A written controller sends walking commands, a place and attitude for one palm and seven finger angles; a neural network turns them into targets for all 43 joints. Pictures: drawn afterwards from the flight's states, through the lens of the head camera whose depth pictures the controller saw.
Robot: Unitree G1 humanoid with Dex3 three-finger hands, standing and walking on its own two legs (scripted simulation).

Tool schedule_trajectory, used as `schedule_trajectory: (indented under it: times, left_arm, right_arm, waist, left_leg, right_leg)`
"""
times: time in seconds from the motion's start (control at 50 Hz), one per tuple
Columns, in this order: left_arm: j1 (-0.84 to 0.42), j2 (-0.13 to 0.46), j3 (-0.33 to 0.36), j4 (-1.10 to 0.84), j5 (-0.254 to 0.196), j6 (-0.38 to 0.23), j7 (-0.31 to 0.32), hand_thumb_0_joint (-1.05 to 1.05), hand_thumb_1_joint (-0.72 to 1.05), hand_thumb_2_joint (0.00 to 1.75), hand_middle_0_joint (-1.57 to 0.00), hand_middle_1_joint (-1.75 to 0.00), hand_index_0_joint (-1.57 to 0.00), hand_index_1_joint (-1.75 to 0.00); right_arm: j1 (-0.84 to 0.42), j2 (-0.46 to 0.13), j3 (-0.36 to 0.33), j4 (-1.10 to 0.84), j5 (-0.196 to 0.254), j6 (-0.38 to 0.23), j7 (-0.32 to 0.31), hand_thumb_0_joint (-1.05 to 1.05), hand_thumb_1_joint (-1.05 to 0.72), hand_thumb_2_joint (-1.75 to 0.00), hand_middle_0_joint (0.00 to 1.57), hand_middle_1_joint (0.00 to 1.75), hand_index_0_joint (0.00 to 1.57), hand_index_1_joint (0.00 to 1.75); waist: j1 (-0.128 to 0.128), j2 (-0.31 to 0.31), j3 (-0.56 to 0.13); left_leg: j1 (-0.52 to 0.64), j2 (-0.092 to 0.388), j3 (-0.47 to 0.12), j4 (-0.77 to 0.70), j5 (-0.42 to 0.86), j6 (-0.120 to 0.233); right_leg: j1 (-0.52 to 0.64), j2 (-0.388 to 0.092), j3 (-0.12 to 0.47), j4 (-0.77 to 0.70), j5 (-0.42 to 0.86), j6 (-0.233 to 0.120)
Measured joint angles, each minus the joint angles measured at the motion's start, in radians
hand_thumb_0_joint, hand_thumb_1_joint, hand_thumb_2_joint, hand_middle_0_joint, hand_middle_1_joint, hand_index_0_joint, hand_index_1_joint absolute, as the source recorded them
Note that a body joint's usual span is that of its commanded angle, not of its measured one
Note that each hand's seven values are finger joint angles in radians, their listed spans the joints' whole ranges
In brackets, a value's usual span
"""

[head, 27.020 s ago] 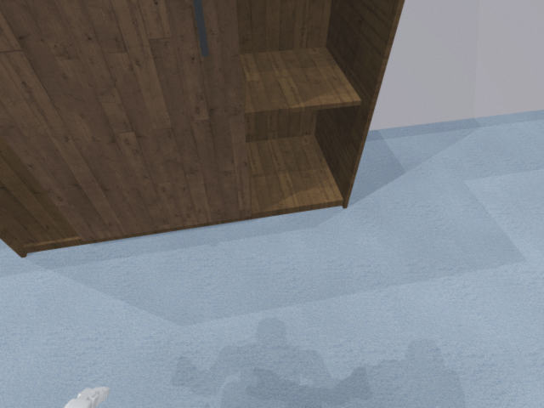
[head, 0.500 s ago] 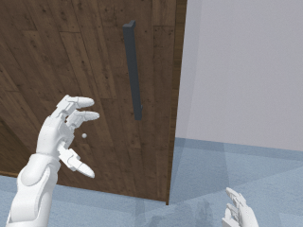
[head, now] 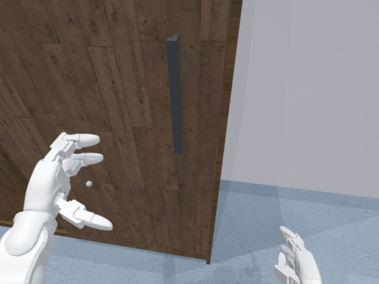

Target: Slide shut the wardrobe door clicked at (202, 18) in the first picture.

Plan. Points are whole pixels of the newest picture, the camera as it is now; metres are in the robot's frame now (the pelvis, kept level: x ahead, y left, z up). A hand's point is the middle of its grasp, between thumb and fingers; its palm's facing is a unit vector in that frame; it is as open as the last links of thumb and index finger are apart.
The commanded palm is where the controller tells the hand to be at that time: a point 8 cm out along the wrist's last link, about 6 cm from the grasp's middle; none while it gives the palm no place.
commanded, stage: draw the hand back to the body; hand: left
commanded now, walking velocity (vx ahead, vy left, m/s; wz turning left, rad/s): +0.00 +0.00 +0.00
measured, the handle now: (177, 101) +0.45 +0.09 +0.20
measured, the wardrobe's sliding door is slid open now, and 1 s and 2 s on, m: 0.00 0.00 0.00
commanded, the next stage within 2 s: step back with the hand held close in 1.00 s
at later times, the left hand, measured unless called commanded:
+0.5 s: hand (60, 188) +0.21 +0.26 +0.16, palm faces +0.37 -0.86 -0.35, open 10.0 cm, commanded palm +0.16 +0.30 +0.18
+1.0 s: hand (56, 191) +0.20 +0.26 +0.16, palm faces +0.42 -0.83 -0.36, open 7.4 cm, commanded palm +0.16 +0.30 +0.18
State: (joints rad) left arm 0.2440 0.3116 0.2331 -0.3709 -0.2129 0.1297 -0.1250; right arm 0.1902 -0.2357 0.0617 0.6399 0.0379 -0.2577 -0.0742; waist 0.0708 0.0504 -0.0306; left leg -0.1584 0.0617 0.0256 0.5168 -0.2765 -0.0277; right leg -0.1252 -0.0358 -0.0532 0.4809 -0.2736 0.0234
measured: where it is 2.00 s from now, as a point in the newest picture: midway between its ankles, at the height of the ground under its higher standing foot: outside the picture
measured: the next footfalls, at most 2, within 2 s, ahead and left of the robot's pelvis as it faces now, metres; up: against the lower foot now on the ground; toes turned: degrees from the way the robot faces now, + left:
none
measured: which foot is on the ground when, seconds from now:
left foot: down 0.00-1.00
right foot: down 0.00-1.00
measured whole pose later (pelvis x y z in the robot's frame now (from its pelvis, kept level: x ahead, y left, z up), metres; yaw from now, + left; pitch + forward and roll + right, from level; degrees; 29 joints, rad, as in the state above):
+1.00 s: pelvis +0.01 +0.01 +0.01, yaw -2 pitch -5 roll -1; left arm 0.46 0.34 0.32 -0.41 -0.07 -0.07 0.09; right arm 0.19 -0.21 0.02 0.66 -0.01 -0.15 -0.07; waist 0.08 0.05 0.02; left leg -0.08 0.06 0.06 0.44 -0.27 -0.02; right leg -0.06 -0.04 -0.02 0.40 -0.25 0.03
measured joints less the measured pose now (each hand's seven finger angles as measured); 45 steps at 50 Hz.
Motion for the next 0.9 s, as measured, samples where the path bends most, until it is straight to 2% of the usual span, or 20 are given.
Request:
schedule_trajectory:
  times: [0.04, 0.1, 0.24, 0.48, 0.7, 0.9]
  left_arm:
    - [0.024, -0.003, -0.006, -0.012, 0.049, -0.067, 0.074, -0.02, -0.41, 0.26, -0.25, -1.07, -0.25, -1.07]
    - [0.054, -0.012, -0.013, -0.017, 0.095, -0.136, 0.141, -0.02, -0.33, 0.31, -0.25, -1.02, -0.24, -1.02]
    - [0.114, -0.001, -0.011, -0.011, 0.138, -0.198, 0.193, -0.01, -0.10, 0.42, -0.24, -0.88, -0.24, -0.88]
    - [0.174, 0.024, 0.054, -0.013, 0.142, -0.215, 0.206, 0.00, 0.33, 0.63, -0.23, -0.63, -0.23, -0.63]
    - [0.222, 0.035, 0.094, -0.035, 0.139, -0.206, 0.213, 0.00, 0.72, 0.81, -0.21, -0.40, -0.21, -0.40]
    - [0.205, 0.019, 0.081, -0.034, 0.140, -0.196, 0.216, 0.01, 0.87, 0.89, -0.21, -0.31, -0.21, -0.31]
  right_arm:
    - [-0.004, 0.010, -0.006, 0.000, -0.014, 0.013, 0.004, 0.01, -0.91, -0.90, 0.20, 0.30, 0.21, 0.30]
    - [-0.003, 0.018, -0.012, 0.006, -0.027, 0.035, 0.010, 0.01, -0.91, -0.90, 0.20, 0.30, 0.21, 0.30]
    - [0.017, 0.028, -0.021, 0.035, -0.042, 0.072, 0.012, 0.01, -0.91, -0.90, 0.20, 0.30, 0.21, 0.30]
    - [0.016, 0.024, -0.037, 0.029, -0.040, 0.098, 0.012, 0.01, -0.91, -0.90, 0.20, 0.30, 0.21, 0.30]
    - [0.001, 0.019, -0.044, 0.011, -0.041, 0.100, 0.010, 0.01, -0.91, -0.90, 0.20, 0.30, 0.21, 0.30]
    - [-0.006, 0.024, -0.039, 0.016, -0.047, 0.101, 0.007, 0.01, -0.91, -0.90, 0.20, 0.30, 0.21, 0.30]
  waist:
    - [0.000, -0.003, 0.016]
    - [0.001, -0.008, 0.037]
    - [-0.002, -0.008, 0.054]
    - [-0.002, -0.011, 0.054]
    - [0.014, -0.012, 0.049]
    - [0.018, -0.007, 0.053]
  left_leg:
    - [0.002, 0.003, 0.006, -0.009, 0.007, 0.001]
    - [0.009, 0.001, 0.015, -0.026, 0.017, 0.004]
    - [0.035, -0.010, 0.031, -0.055, 0.024, 0.014]
    - [0.062, -0.013, 0.047, -0.065, 0.013, 0.019]
    - [0.067, -0.009, 0.042, -0.064, 0.006, 0.015]
    - [0.071, -0.005, 0.034, -0.070, 0.010, 0.010]
  right_leg:
    - [0.002, 0.003, 0.006, -0.015, 0.013, 0.000]
    - [0.005, 0.002, 0.014, -0.031, 0.026, 0.003]
    - [0.024, -0.009, 0.029, -0.055, 0.036, 0.012]
    - [0.046, -0.011, 0.043, -0.070, 0.033, 0.019]
    - [0.055, -0.007, 0.037, -0.073, 0.026, 0.016]
    - [0.061, -0.003, 0.030, -0.076, 0.026, 0.011]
